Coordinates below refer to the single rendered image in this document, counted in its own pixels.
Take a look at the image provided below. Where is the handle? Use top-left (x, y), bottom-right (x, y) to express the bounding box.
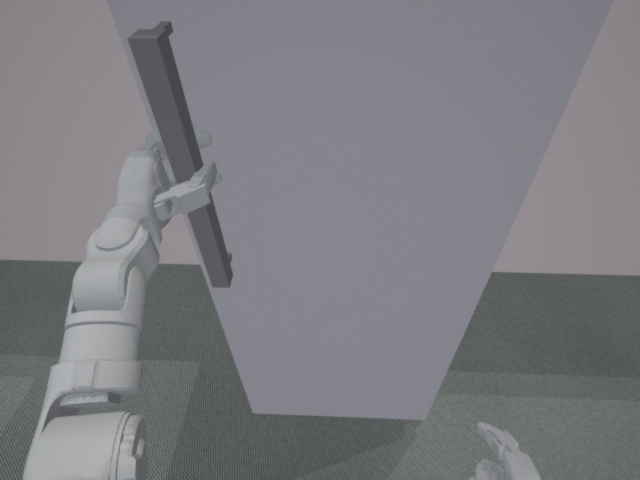
top-left (127, 21), bottom-right (233, 288)

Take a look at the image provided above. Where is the fridge door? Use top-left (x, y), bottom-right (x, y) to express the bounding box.
top-left (107, 0), bottom-right (614, 420)

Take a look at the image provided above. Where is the left robot forearm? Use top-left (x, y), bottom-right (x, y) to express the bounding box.
top-left (22, 205), bottom-right (162, 480)

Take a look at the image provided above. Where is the left robot upper arm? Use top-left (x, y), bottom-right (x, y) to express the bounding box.
top-left (28, 411), bottom-right (148, 480)

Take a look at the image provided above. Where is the robot left hand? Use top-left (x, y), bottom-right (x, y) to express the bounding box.
top-left (115, 127), bottom-right (222, 230)

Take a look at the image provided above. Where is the robot right hand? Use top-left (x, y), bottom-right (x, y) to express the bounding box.
top-left (470, 422), bottom-right (542, 480)

